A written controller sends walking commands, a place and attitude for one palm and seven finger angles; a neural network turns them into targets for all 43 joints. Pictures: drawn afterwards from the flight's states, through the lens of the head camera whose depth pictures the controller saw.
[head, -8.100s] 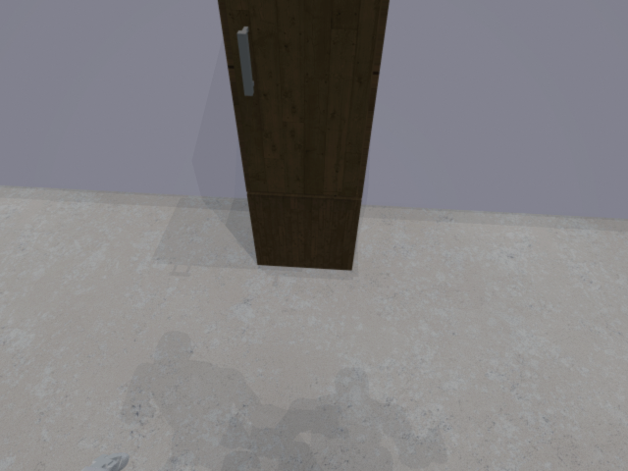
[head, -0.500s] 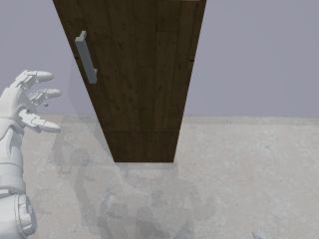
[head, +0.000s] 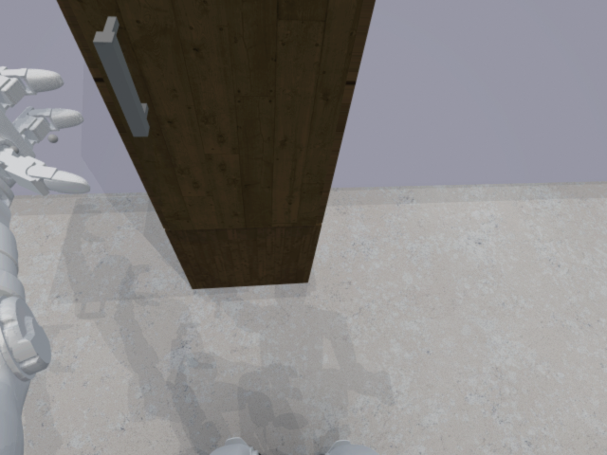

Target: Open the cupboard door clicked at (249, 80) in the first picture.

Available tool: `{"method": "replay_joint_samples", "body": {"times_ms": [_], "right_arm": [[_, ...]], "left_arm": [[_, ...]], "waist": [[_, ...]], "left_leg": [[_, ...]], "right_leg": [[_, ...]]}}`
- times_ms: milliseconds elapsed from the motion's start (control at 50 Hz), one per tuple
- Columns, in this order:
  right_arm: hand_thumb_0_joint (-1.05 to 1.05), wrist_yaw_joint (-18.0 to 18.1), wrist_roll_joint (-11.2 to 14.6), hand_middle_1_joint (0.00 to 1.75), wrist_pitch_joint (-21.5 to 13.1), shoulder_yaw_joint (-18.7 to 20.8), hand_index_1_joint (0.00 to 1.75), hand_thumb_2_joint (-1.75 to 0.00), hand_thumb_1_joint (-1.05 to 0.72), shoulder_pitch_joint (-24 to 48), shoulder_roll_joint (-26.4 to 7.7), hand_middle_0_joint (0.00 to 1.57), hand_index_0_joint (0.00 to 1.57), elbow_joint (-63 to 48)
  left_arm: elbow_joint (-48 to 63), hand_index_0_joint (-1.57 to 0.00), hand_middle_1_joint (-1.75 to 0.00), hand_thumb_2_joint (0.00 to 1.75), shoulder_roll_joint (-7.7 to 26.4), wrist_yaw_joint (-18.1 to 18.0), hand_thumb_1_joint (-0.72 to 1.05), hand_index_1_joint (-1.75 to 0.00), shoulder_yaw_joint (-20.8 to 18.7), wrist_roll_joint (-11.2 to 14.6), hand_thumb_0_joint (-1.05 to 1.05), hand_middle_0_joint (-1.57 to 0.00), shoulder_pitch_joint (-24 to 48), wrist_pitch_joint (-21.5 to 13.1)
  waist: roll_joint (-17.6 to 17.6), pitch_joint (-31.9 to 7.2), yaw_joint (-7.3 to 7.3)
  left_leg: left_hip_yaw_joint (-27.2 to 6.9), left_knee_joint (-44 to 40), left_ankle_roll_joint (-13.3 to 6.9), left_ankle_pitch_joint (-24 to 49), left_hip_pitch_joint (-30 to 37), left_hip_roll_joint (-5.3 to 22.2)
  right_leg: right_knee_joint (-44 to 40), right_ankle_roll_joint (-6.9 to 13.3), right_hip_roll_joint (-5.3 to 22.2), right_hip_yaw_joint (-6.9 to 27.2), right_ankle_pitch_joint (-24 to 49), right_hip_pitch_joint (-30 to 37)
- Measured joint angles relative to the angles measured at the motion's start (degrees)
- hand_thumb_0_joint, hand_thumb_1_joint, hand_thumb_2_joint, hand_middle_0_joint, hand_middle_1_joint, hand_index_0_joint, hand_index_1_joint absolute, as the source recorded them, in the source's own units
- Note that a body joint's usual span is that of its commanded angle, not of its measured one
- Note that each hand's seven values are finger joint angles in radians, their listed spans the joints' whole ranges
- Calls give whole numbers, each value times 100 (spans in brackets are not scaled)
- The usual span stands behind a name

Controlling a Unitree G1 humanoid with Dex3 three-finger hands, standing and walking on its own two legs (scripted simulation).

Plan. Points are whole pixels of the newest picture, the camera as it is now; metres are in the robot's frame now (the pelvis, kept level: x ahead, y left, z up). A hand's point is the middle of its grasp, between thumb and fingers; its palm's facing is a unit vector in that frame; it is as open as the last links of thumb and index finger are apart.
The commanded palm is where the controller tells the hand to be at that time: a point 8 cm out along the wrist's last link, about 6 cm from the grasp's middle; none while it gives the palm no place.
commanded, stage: move the hooked fingers beside the handle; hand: left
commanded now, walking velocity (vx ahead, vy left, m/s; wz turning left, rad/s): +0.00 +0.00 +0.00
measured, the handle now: (127, 81) +0.59 +0.21 +0.12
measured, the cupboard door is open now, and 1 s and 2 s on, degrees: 0 0 0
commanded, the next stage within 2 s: slide the fingers in behind the handle in 1.18 s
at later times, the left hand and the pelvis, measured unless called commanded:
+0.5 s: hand (80, 99) +0.54 +0.26 +0.12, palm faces +0.03 -1.00 +0.00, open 14.0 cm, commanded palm +0.52 +0.31 +0.11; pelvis +0.01 +0.01 -0.01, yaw -1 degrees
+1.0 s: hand (76, 115) +0.53 +0.27 +0.11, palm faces +0.03 -1.00 +0.00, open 14.0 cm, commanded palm +0.52 +0.31 +0.11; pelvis +0.01 +0.00 -0.01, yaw +0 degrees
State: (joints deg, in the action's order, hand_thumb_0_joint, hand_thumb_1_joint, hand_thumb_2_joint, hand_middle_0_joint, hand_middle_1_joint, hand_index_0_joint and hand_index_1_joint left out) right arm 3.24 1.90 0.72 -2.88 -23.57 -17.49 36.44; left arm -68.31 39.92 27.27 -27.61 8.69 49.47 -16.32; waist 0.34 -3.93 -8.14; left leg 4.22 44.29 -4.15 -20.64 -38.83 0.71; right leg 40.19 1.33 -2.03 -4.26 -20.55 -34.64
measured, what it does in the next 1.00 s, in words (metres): stands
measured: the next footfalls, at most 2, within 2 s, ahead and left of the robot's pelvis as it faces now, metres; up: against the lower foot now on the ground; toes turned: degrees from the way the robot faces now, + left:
none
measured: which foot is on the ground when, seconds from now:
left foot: down 0.00-1.00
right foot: down 0.00-1.00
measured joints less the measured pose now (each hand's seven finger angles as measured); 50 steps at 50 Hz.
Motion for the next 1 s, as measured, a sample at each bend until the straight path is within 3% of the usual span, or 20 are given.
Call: {"method": "replay_joint_samples", "body": {"times_ms": [200, 420, 720, 880, 1000], "right_arm": [[1, -28, -95, 30, 165, -3, 30, -90, -90, -106, 4, 21, 20, 83], [1, -104, -209, 30, 296, -56, 30, -90, -90, -244, 19, 21, 20, -17], [1, -165, -165, 30, 544, -48, 30, -90, -90, -414, 73, 21, 20, -69], [1, -121, -119, 30, 521, -34, 30, -90, -90, -155, -9, 21, 20, -97], [0, -77, -126, 30, 449, -61, 30, -90, -90, 7, -39, 21, 20, -190]], "left_arm": [[-362, -30, -120, 30, 146, -151, -51, -120, 175, -205, -1, -30, 709, 67], [-800, -30, -120, 30, 508, -454, -50, -120, -30, -578, -1, -30, 1368, 158], [-461, -30, -120, 30, 544, -250, -50, -120, -279, -453, -1, -30, 762, 126], [-630, -30, -120, 30, 559, -143, -50, -120, 22, -350, -1, -30, 959, 204], [-690, -30, -120, 30, 592, -189, -50, -120, 36, -427, -1, -30, 1092, 214]], "waist": [[36, -5, -170], [92, -23, -459], [69, -83, -362], [61, -89, -315], [46, -30, -354]], "left_leg": [[-56, 148, -54, -39, -369, -33], [-27, 317, -69, -115, -753, 24], [-34, 317, -7, -204, -647, 127], [-129, 368, 12, -207, -674, 112], [-149, 448, 16, -205, -816, 106]], "right_leg": [[58, -60, 33, -59, -11, -302], [165, -77, -13, -24, -32, -677], [85, -13, -126, -8, -64, -556], [110, 11, -119, -101, -91, -539], [210, 17, -109, -124, -109, -683]]}}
